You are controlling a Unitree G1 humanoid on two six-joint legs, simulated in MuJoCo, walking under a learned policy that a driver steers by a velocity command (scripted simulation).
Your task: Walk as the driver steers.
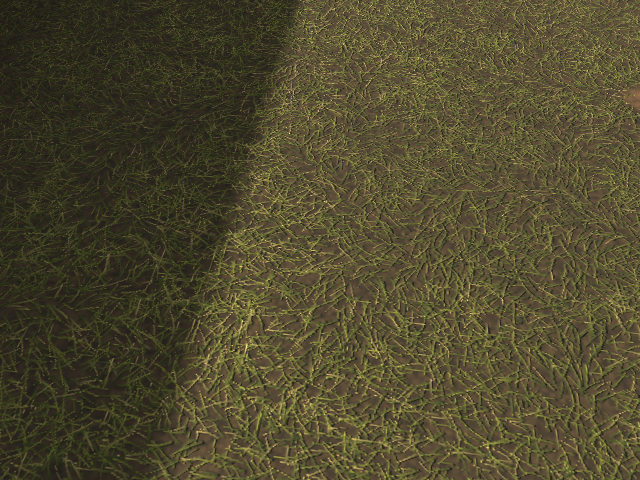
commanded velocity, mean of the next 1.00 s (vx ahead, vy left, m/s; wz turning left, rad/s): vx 0.50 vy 0.00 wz -0.40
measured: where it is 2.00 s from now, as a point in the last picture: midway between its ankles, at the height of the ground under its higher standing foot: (451, 324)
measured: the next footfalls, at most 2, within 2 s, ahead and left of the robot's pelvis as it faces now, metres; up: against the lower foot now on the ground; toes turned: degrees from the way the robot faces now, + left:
right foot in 0.40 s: +0.34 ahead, -0.18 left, +0.00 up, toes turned -18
left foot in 0.94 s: +0.71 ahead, -0.09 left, +0.00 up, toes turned -22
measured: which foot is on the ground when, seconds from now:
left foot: down 0.00-0.42, up 0.44-0.92, down 0.94-1.00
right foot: up 0.00-0.38, down 0.40-0.96, up 0.98-1.00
